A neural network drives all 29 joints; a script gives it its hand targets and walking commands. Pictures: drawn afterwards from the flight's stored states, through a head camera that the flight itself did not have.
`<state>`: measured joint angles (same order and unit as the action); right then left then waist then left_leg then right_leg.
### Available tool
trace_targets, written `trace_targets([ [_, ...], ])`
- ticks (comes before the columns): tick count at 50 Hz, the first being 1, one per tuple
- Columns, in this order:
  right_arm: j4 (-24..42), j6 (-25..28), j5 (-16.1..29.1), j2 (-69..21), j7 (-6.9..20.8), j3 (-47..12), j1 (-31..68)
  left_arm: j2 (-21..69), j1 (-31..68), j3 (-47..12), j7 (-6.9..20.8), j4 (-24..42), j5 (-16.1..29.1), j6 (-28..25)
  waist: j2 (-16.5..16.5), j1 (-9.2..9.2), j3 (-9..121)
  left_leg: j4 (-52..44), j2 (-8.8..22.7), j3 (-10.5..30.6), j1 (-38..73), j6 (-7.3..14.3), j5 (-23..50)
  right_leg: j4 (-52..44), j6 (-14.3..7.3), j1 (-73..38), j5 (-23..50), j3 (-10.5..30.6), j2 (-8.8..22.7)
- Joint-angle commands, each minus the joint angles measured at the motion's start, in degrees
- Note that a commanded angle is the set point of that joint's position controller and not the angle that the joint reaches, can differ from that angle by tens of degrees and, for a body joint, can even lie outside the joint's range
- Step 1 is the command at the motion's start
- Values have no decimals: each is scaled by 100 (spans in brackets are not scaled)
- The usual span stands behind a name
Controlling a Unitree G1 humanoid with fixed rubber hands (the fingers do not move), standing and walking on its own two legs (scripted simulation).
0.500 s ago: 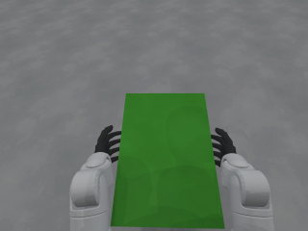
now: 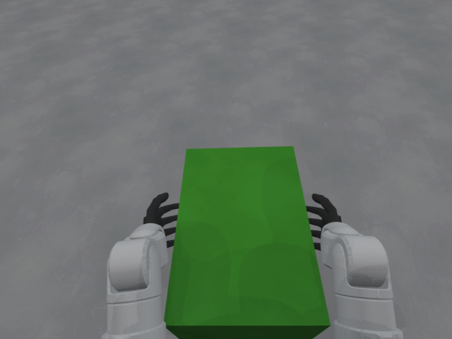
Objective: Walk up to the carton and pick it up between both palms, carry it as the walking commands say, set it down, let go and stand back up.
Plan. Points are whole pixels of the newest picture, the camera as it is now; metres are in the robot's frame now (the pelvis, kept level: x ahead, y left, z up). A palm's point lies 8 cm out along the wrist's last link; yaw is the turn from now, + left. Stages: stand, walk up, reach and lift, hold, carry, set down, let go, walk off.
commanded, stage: carry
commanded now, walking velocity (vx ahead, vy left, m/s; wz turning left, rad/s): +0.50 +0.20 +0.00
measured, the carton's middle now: (241, 247) +0.28 +0.00 -0.01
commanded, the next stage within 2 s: none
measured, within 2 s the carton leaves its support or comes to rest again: neither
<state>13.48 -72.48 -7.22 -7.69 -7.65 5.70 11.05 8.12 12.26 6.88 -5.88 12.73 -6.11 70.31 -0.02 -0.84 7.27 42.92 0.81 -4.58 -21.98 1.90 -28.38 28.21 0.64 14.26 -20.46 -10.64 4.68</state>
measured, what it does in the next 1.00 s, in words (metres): walks ahead: left foot, then right foot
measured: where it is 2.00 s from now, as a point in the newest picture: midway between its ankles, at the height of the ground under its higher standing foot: (197, 165)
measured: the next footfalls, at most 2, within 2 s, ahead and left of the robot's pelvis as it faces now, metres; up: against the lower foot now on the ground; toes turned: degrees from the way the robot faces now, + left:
left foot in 0.08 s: +0.10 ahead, +0.14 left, +0.00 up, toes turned +4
right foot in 0.42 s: +0.40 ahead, -0.01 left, +0.00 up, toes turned -11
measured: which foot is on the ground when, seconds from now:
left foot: up 0.00-0.06, down 0.08-0.46, up 0.48-0.80, down 0.82-1.00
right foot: down 0.00-0.12, up 0.14-0.40, down 0.42-0.82, up 0.84-1.00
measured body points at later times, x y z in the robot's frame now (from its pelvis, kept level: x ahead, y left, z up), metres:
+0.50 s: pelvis +0.33 +0.07 -0.02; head +0.36 +0.06 +0.43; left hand +0.62 +0.20 +0.05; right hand +0.60 -0.09 +0.03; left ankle +0.10 +0.14 -0.66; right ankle +0.36 +0.00 -0.73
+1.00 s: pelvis +0.69 +0.18 +0.00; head +0.74 +0.17 +0.45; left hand +1.00 +0.29 +0.05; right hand +0.96 +0.00 +0.05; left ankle +0.69 +0.22 -0.73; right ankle +0.56 +0.06 -0.63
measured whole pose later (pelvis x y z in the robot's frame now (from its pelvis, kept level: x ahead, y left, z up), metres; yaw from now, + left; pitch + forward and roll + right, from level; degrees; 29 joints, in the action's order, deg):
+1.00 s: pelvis +0.69 +0.18 +0.00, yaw -4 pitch +5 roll +0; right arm 16.2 -70.5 -7.5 -7.8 -7.3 4.1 10.4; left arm 8.0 11.5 6.4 -5.6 17.3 -6.7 69.9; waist 0.1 1.8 0.1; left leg 24.0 -2.1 -12.3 -15.4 6.2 -14.2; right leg 67.5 1.2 24.8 -21.7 -3.4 4.7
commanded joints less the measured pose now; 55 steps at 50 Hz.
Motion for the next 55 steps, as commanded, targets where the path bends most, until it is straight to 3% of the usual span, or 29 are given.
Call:
trace_targets([
  [1, 1081, 419, 2803, -6062, 1472, -4163, 3363, 5773, 3339, -4166, 1308, 1562, 2657, -179, -776, 34, 1401, -1985, -157, -337, 410, -58, 1663, -720, -461, -1637, 3010, 939, 1244],
  [2, 1331, 464, 2838, -6079, 1401, -4200, 3426, 5726, 3022, -4118, 1312, 1593, 2622, -165, -465, 121, 1750, -2433, -329, -547, 1618, -1, 2170, -101, -189, -1375, 3994, 559, 911],
  [3, 1303, 506, 2775, -5985, 1428, -4112, 3175, 5710, 3116, -4207, 1293, 1871, 2583, -201, -177, 252, 2169, -2636, 39, -55, 2934, 162, 1983, 975, 28, -470, 3261, 55, 570],
  [4, 1220, 491, 2594, -5700, 1398, -4075, 2650, 5599, 2641, -4242, 1323, 1634, 2466, -71, 1339, 391, 2206, -2619, 1161, 1693, 4050, 610, 2146, 2311, 243, 1113, 1728, -76, 4],
  [5, 1304, 500, 2493, -5636, 1346, -4046, 2667, 5636, 2444, -4296, 1385, 1539, 2548, -26, 2185, 339, 1894, -2641, 1707, 2878, 4781, 1089, 3662, 2985, 221, 2642, -1049, 239, -579],
  [6, 1212, 520, 2333, -5696, 1287, -4077, 2126, 5435, 2546, -4443, 1423, 1883, 2641, -25, 1564, 323, 1755, -2098, 1768, 2567, 4821, 1399, 4709, 3009, 124, 2717, -1197, 640, -239],
  [8, 1109, 412, 2346, -5760, 1301, -4068, 2367, 5540, 2159, -4286, 1415, 1425, 2513, -57, 202, 316, 1243, -2058, 1676, 1975, 4432, 1091, 5665, 2872, 73, 3025, -915, 517, -152],
  [9, 1263, 428, 2442, -5692, 1338, -4120, 2352, 5437, 2074, -4238, 1382, 1495, 2499, -92, 53, 319, 1257, -1952, 1484, 1564, 4674, 953, 6092, 2675, 86, 3141, -751, 478, -108],
  [13, 1664, 387, 2713, -5382, 1495, -4250, 2883, 5443, 1762, -4046, 1299, 1088, 2236, -104, 624, 299, 923, -2131, 1246, 870, 4451, 832, 6041, 1525, 109, 3069, -260, 131, -311],
  [18, 1420, 340, 2786, -5427, 1668, -4213, 2484, 5254, 2163, -4226, 1145, 1675, 2175, -153, 1487, 128, 1324, -1487, 697, -303, 3254, 284, 8362, 34, -237, 418, 1335, -442, -982],
  [20, 1539, 342, 2746, -5324, 1642, -4220, 2826, 5345, 1949, -4147, 1200, 1368, 2099, -106, 1090, -191, 1829, 162, 426, -700, 1371, -94, 6915, -212, -538, -2082, 2212, 183, -331],
  [21, 1222, 282, 2649, -5437, 1647, -4154, 2499, 5176, 1893, -4042, 1222, 1390, 2051, -103, -438, -294, 1998, 2020, -20, -436, -510, -276, 4200, -297, -1261, -3399, 2437, 2281, 1076],
  [22, 1174, 291, 2709, -5600, 1660, -4385, 2886, 5146, 1994, -3927, 1280, 1122, 1961, -159, -1446, -116, 1963, 3444, -783, 431, -1463, -353, 362, -931, -2046, -3644, 3536, 4662, 2290],
  [23, 1437, 286, 2830, -5583, 1625, -4552, 3413, 5420, 2305, -3905, 1351, 994, 2124, -222, -1410, -138, 2057, 4430, -458, 1129, -1945, -188, 171, -705, -2455, -3711, 3385, 4737, 2454],
  [24, 1601, 352, 2937, -5592, 1623, -4644, 3497, 5420, 2246, -3990, 1359, 1132, 2172, -240, -861, -87, 1826, 4369, -277, 1174, -1932, -50, 244, -697, -2038, -3390, 4625, 4170, 2112],
  [27, 1091, 416, 2610, -5648, 1579, -4197, 2901, 5683, 2553, -4153, 1412, 1158, 2462, -228, -98, -60, 1188, 2313, 337, 863, -2047, -194, 552, -1179, -1306, -2548, 3213, 2531, 1714],
  [30, 1510, 540, 2520, -5614, 1479, -4213, 2980, 5719, 2394, -4355, 1523, 1335, 2750, -245, -586, -89, 1116, 667, 188, 250, -1516, -284, 1235, -1512, -923, -2179, 2933, 1651, 1425],
  [36, 1169, 472, 2233, -5598, 1274, -4099, 2304, 5234, 2356, -4205, 1583, 1676, 2699, -147, -1573, -46, 886, -1458, -541, -1014, 303, -256, 2379, -534, -185, -1952, 6285, 187, 855],
  [38, 1086, 387, 2242, -5526, 1297, -4107, 2360, 5155, 2225, -4153, 1648, 1390, 2608, -34, -1479, 3, 1120, -1784, -709, -1253, 1492, -198, 2894, 86, -53, -1543, 5698, -158, 702],
  [39, 1092, 342, 2209, -5338, 1324, -4083, 2393, 5119, 1668, -4075, 1618, 999, 2384, 52, -1003, 113, 1362, -1887, -514, -996, 2299, -75, 2682, 824, 57, -995, 4897, -234, 592],
  [40, 927, 298, 2221, -5369, 1381, -4112, 2324, 5054, 1856, -4083, 1637, 1022, 2364, 77, -310, 280, 1462, -2255, 264, 173, 3148, 291, 1844, 2080, 208, 26, 3714, -190, 375],
  [41, 746, 282, 2255, -5278, 1418, -4114, 2588, 5094, 1658, -3974, 1627, 655, 2177, 86, 1148, 191, 1639, -2321, 1612, 2275, 3939, 887, 2627, 3752, 351, 1386, 444, -18, -309],
  [42, 678, 303, 2302, -5355, 1478, -4105, 2945, 5129, 2038, -3977, 1662, 584, 2230, 33, 1431, 145, 1349, -2672, 1995, 3206, 3882, 1166, 2790, 4340, 132, 2121, -1129, 618, -410],
  [43, 804, 345, 2337, -5411, 1492, -4184, 2787, 5168, 2463, -4113, 1635, 922, 2394, -24, 1241, 175, 1712, -2512, 1990, 2992, 4193, 1369, 2958, 4836, 39, 2305, -855, 964, -120],
  [44, 808, 333, 2451, -5753, 1544, -4253, 3134, 5492, 2697, -4131, 1621, 877, 2383, -37, 317, 159, 1343, -2550, 1890, 2583, 3647, 1053, 3083, 4786, 109, 2415, -455, 1108, 118],
  [46, 986, 400, 2629, -5888, 1611, -4251, 3282, 5702, 2964, -4267, 1553, 1256, 2520, -193, 97, 176, 1172, -2561, 1485, 1528, 2934, 927, 3818, 4248, 0, 2169, -42, 1107, 234],
  [48, 1184, 484, 2794, -6013, 1633, -4228, 3461, 5847, 2940, -4234, 1462, 1323, 2440, -235, 354, 162, 1194, -2811, 1245, 1174, 2748, 768, 3332, 3324, 12, 1878, 35, 1013, 173],
  [51, 1571, 470, 2986, -5840, 1619, -4359, 3280, 5689, 2416, -4129, 1323, 1381, 2356, -272, 542, 147, 1310, -2354, 1358, 666, 3510, 872, 5974, 2353, 70, 2185, 9, 622, -61],
  [55, 1360, 404, 2780, -5493, 1665, -4190, 2502, 5485, 1977, -4248, 1206, 1267, 2189, -257, 983, 193, 1294, -2023, 1052, -50, 3926, 227, 8507, 989, 4, 2019, 1056, -11, -526],
])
